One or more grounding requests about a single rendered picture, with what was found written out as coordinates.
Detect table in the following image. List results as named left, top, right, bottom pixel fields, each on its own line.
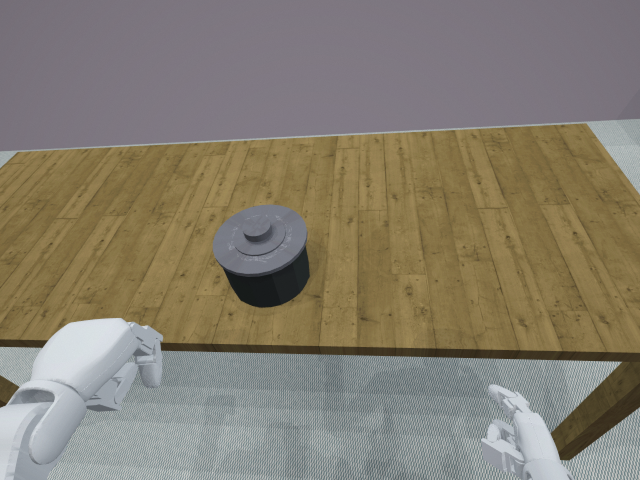
left=0, top=123, right=640, bottom=461

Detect robot right hand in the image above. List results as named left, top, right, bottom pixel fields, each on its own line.
left=481, top=384, right=561, bottom=480

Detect robot right forearm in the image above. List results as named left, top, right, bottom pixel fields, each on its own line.
left=522, top=459, right=574, bottom=480

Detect robot left hand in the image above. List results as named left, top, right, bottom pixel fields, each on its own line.
left=30, top=318, right=163, bottom=412

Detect lid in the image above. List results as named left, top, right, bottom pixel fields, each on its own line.
left=213, top=205, right=308, bottom=277

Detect pot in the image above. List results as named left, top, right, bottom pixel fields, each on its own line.
left=223, top=245, right=310, bottom=308

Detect robot left forearm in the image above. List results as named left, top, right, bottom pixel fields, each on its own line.
left=0, top=380, right=87, bottom=480

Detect knob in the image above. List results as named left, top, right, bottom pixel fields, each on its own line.
left=242, top=216, right=272, bottom=242

